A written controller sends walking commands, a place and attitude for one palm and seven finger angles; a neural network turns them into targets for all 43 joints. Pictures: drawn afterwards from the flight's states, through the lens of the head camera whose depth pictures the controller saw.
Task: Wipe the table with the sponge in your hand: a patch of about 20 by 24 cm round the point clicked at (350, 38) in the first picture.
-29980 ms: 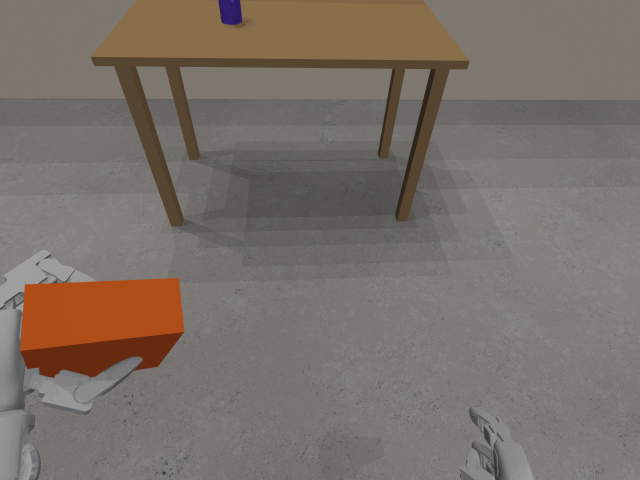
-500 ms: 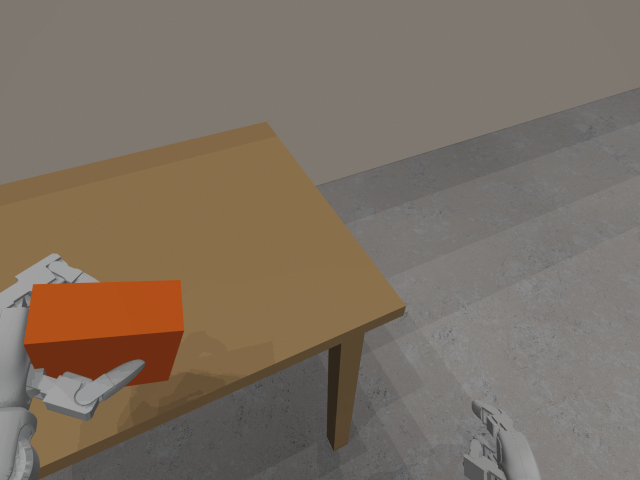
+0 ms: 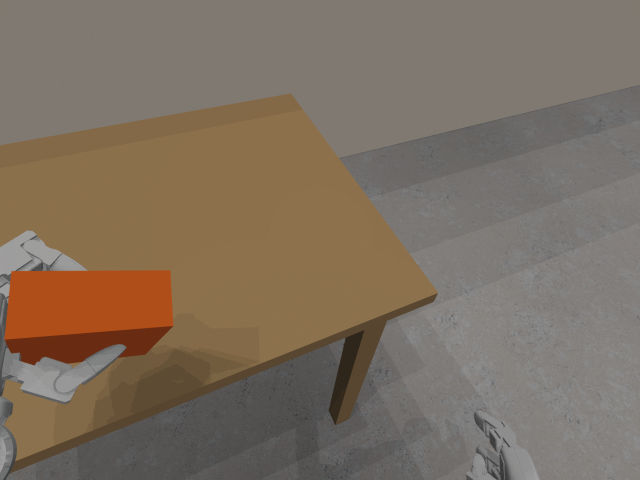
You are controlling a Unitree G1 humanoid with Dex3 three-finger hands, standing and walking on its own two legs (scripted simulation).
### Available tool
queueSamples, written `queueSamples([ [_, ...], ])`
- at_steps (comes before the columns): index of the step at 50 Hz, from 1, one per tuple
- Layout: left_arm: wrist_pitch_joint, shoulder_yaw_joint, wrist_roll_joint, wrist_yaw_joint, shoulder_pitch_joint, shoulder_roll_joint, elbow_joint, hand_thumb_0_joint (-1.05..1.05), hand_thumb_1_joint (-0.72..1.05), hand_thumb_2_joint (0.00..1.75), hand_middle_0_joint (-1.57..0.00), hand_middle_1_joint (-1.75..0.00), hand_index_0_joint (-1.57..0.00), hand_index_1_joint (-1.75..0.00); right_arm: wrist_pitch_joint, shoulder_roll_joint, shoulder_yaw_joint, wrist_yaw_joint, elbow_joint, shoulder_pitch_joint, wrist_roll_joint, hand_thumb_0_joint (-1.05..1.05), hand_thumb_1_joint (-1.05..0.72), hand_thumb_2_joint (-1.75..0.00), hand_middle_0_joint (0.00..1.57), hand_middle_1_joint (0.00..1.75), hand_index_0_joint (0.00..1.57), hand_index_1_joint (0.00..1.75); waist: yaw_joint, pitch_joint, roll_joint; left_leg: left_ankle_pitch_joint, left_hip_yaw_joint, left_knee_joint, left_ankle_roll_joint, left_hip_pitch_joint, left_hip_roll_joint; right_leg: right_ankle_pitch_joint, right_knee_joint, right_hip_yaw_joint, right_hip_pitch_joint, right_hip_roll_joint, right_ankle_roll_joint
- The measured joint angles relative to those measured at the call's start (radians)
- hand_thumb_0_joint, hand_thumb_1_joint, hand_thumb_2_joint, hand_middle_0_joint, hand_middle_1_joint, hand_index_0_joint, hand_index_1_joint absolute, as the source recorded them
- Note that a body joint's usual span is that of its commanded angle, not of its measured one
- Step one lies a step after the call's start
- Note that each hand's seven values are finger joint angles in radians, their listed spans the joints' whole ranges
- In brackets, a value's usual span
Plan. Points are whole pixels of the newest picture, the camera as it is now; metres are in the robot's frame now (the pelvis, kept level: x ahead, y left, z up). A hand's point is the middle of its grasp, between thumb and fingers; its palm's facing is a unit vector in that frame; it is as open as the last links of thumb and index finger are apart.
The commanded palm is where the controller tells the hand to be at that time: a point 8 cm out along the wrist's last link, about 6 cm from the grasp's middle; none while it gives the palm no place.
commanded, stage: come to a stop and stand still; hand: left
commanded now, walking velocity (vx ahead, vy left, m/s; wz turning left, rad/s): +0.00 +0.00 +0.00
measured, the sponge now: (113, 319) +0.23 +0.23 +0.13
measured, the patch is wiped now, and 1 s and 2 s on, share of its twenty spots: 0.00 0.00 0.00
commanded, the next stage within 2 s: look again from close up in 0.52 s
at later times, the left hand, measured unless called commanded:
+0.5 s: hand (12, 305) +0.22 +0.31 +0.16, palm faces +0.39 -0.85 -0.36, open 9.5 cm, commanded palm +0.16 +0.34 +0.18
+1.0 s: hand (27, 316) +0.21 +0.29 +0.15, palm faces +0.37 -0.84 -0.39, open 9.5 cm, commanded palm +0.16 +0.32 +0.18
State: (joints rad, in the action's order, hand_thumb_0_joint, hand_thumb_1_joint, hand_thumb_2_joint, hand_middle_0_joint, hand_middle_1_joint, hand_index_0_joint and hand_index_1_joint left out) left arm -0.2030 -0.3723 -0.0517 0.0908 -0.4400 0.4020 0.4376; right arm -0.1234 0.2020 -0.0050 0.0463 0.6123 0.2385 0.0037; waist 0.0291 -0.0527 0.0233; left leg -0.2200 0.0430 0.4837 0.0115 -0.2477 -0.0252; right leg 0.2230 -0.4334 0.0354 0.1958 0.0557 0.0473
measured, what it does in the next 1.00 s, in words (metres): stands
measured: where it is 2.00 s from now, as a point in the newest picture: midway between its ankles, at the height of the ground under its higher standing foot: outside the picture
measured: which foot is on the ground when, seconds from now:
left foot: down 0.00-1.00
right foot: down 0.00-1.00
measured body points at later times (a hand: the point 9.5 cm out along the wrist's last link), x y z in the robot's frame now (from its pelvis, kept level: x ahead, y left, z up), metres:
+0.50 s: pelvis +0.01 +0.05 +0.00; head +0.03 +0.09 +0.45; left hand +0.19 +0.35 +0.18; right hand +0.20 -0.15 -0.06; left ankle +0.03 +0.11 -0.74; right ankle +0.01 -0.09 -0.74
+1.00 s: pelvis +0.00 +0.04 +0.00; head +0.01 +0.06 +0.45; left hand +0.19 +0.33 +0.18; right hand +0.17 -0.18 -0.07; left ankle +0.03 +0.11 -0.74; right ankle +0.01 -0.09 -0.74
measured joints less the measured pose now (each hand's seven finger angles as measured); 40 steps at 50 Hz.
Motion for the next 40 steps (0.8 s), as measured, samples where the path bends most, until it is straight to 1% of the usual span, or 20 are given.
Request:
queueSamples([
  [2, 0.005, -0.004, 0.006, 0.009, 0.032, -0.016, -0.015, 0.0, -0.45, 1.05, -0.79, -1.36, -0.78, -1.36, -0.009, -0.007, -0.01, -0.006, 0.002, -0.006, -0.001, 0.01, -0.91, -0.89, 0.2, 0.3, 0.2, 0.3, 0.007, 0.004, 0.001, 0.004, 0.004, -0.012, 0.01, 0.008, 0.008, -0.007, 0.014, -0.004, -0.009, -0.008, -0.01],
  [4, 0.01, 0.006, 0.014, 0.014, 0.054, -0.036, -0.02, 0.0, -0.44, 1.05, -0.79, -1.36, -0.78, -1.37, -0.015, -0.013, -0.019, -0.012, -0.002, -0.017, -0.003, 0.01, -0.91, -0.89, 0.2, 0.3, 0.2, 0.3, 0.01, 0.008, 0.004, 0.008, 0.008, -0.023, 0.019, 0.014, 0.018, -0.01, 0.023, -0.008, -0.014, -0.017, -0.02],
  [8, 0.014, 0.038, 0.026, 0.01, 0.056, -0.056, -0.006, 0.0, -0.44, 1.05, -0.79, -1.37, -0.78, -1.37, -0.021, -0.03, -0.034, -0.021, -0.017, -0.044, -0.006, 0.01, -0.91, -0.89, 0.2, 0.3, 0.2, 0.3, 0.006, 0.013, 0.01, 0.009, 0.014, -0.033, 0.036, 0.019, 0.033, -0.013, 0.034, -0.014, -0.02, -0.032, -0.037],
  [11, 0.017, 0.05, 0.028, 0.002, 0.043, -0.047, 0.011, 0.0, -0.44, 1.05, -0.79, -1.37, -0.78, -1.37, -0.02, -0.041, -0.039, -0.024, -0.033, -0.06, -0.008, 0.01, -0.91, -0.89, 0.2, 0.3, 0.21, 0.3, 0.0, 0.011, 0.016, 0.007, 0.016, -0.034, 0.046, 0.02, 0.042, -0.014, 0.041, -0.015, -0.025, -0.041, -0.047],
  [13, 0.016, 0.046, 0.028, -0.001, 0.033, -0.034, 0.022, 0.0, -0.44, 1.05, -0.79, -1.37, -0.78, -1.37, -0.02, -0.045, -0.042, -0.023, -0.04, -0.069, -0.008, 0.01, -0.91, -0.89, 0.2, 0.3, 0.21, 0.3, -0.001, 0.008, 0.021, 0.005, 0.018, -0.034, 0.051, 0.021, 0.046, -0.014, 0.042, -0.017, -0.026, -0.046, -0.052],
  [18, 0.015, 0.024, 0.023, -0.001, 0.027, -0.011, 0.041, 0.0, -0.44, 1.05, -0.79, -1.37, -0.78, -1.37, -0.015, -0.042, -0.038, -0.022, -0.049, -0.074, -0.007, 0.01, -0.91, -0.89, 0.2, 0.3, 0.21, 0.3, 0.006, -0.001, 0.027, 0.003, 0.02, -0.032, 0.061, 0.023, 0.057, -0.013, 0.043, -0.018, -0.03, -0.056, -0.064],
  [24, 0.016, 0.024, 0.024, 0.006, 0.036, -0.023, 0.043, 0.0, -0.44, 1.05, -0.79, -1.37, -0.78, -1.37, -0.007, -0.029, -0.029, -0.024, -0.042, -0.064, -0.005, 0.01, -0.91, -0.89, 0.2, 0.3, 0.21, 0.3, 0.015, -0.009, 0.024, 0.006, 0.024, -0.034, 0.071, 0.027, 0.07, -0.008, 0.031, -0.022, -0.027, -0.069, -0.069],
  [29, 0.014, 0.032, 0.026, 0.009, 0.026, -0.032, 0.032, 0.0, -0.44, 1.05, -0.79, -1.37, -0.78, -1.37, 0.001, -0.026, -0.026, -0.022, -0.032, -0.05, -0.002, 0.01, -0.91, -0.89, 0.2, 0.3, 0.21, 0.3, 0.005, -0.008, 0.012, 0.01, 0.02, -0.034, 0.073, 0.024, 0.068, -0.022, 0.05, -0.018, -0.034, -0.067, -0.076],
  [40, 0.003, 0.034, 0.028, 0.011, 0.007, -0.032, 0.015, 0.0, -0.44, 1.05, -0.79, -1.37, -0.78, -1.37, -0.004, -0.016, -0.018, -0.012, -0.02, -0.022, 0.002, 0.01, -0.91, -0.89, 0.2, 0.3, 0.21, 0.3, -0.006, -0.002, -0.004, 0.023, 0.018, -0.044, 0.069, 0.022, 0.063, -0.035, 0.061, -0.015, -0.034, -0.062, -0.071],
])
